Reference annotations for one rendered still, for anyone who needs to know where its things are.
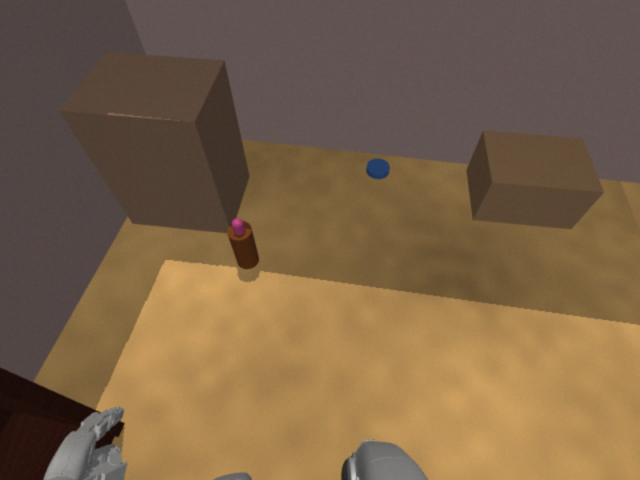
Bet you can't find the left robot hand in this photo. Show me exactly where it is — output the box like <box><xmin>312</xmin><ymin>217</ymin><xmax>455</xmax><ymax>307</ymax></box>
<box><xmin>43</xmin><ymin>407</ymin><xmax>128</xmax><ymax>480</ymax></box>

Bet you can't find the bookshelf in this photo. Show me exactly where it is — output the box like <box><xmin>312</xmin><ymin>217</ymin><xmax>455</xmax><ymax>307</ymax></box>
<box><xmin>0</xmin><ymin>368</ymin><xmax>125</xmax><ymax>480</ymax></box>

